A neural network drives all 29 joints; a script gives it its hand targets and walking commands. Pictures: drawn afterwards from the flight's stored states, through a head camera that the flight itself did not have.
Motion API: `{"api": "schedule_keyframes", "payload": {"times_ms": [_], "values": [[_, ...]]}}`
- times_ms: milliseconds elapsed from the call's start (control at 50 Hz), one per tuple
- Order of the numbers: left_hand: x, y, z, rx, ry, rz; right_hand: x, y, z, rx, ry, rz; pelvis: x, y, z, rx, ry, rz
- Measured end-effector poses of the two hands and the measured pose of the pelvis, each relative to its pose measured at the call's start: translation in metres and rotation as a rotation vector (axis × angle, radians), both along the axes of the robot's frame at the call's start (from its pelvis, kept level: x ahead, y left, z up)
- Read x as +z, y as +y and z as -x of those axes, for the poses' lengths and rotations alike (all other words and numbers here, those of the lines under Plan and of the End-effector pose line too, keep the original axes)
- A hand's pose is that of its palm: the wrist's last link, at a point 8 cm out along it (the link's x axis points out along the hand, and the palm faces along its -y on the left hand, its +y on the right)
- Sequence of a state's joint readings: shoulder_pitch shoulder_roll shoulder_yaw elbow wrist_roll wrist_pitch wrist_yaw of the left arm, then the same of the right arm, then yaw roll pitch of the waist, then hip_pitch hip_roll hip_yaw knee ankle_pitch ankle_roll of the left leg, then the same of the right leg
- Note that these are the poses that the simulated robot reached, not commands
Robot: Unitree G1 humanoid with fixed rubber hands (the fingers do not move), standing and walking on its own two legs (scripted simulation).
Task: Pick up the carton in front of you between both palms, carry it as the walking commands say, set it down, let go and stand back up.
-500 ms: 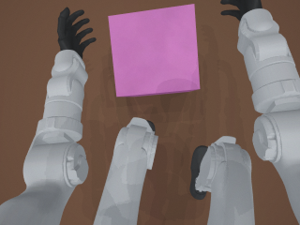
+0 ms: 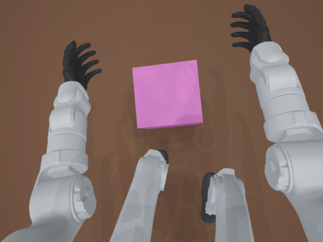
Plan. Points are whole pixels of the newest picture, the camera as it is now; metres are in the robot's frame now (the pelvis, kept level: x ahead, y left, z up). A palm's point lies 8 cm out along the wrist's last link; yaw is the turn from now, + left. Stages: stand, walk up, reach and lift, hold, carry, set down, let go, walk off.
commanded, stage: set down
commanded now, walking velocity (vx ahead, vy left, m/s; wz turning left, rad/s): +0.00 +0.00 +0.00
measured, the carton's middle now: (169, 100) +0.46 +0.12 -0.43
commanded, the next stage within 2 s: let go in 0.18 s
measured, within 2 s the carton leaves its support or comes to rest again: neither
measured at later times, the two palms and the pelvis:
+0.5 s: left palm (37, 94) +0.37 +0.28 +0.03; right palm (308, 76) +0.46 -0.11 +0.02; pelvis +0.04 +0.02 +0.13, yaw -2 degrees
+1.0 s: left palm out of the picture +0.26 +0.25 +0.15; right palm out of the picture +0.34 -0.19 +0.12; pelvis +0.11 +0.01 +0.21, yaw +1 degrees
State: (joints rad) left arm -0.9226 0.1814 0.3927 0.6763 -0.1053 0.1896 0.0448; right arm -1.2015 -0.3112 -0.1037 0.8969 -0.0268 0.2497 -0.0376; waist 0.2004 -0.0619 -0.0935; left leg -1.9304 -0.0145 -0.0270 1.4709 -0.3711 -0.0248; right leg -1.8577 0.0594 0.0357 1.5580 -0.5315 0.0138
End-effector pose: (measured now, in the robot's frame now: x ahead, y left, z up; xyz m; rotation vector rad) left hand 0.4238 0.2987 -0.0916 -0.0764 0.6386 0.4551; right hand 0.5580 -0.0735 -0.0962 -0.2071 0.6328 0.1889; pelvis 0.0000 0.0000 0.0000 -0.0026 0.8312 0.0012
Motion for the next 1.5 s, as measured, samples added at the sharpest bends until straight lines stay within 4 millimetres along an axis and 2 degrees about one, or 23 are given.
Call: {"api": "schedule_keyframes", "payload": {"times_ms": [220,320,380,520,580,740,900,1020,1240,1340,1500], "values": [[0.063,0.000,0.004,-0.013,-0.001,-0.002,0.064,-0.005,0.003,0.002,0.014,0.001,0.058,0.002,-0.011,-0.001,-0.024,0.005],[0.083,-0.005,0.010,-0.070,0.016,-0.014,0.084,-0.011,0.015,-0.027,0.015,0.015,0.082,0.006,-0.017,0.000,-0.041,0.011],[0.095,-0.010,0.020,-0.131,0.043,-0.026,0.094,-0.019,0.035,-0.066,0.019,0.031,0.097,0.009,-0.023,-0.001,-0.067,0.016],[0.131,-0.016,0.058,-0.293,0.132,-0.049,0.124,-0.042,0.105,-0.196,0.050,0.069,0.136,0.019,-0.040,-0.008,-0.199,0.025],[0.149,-0.016,0.073,-0.348,0.152,-0.057,0.141,-0.051,0.128,-0.232,0.057,0.075,0.151,0.023,-0.048,-0.009,-0.267,0.024],[0.191,-0.018,0.112,-0.396,0.168,-0.063,0.179,-0.067,0.164,-0.231,0.065,0.078,0.180,0.029,-0.073,0.000,-0.426,0.018],[0.225,-0.036,0.154,-0.375,0.183,-0.062,0.205,-0.094,0.199,-0.213,0.085,0.080,0.203,0.023,-0.097,0.012,-0.576,0.002],[0.240,-0.053,0.165,-0.373,0.187,-0.062,0.223,-0.121,0.227,-0.210,0.096,0.080,0.215,0.009,-0.107,0.020,-0.679,-0.015],[0.245,-0.081,0.153,-0.409,0.170,-0.066,0.249,-0.174,0.277,-0.245,0.124,0.085,0.222,-0.018,-0.115,0.017,-0.820,-0.031],[0.245,-0.084,0.152,-0.415,0.178,-0.076,0.252,-0.180,0.284,-0.250,0.124,0.078,0.221,-0.022,-0.114,0.016,-0.860,-0.033],[0.251,-0.066,0.156,-0.369,0.195,-0.121,0.248,-0.167,0.284,-0.246,0.115,0.082,0.218,-0.014,-0.109,0.029,-0.882,-0.035]]}}
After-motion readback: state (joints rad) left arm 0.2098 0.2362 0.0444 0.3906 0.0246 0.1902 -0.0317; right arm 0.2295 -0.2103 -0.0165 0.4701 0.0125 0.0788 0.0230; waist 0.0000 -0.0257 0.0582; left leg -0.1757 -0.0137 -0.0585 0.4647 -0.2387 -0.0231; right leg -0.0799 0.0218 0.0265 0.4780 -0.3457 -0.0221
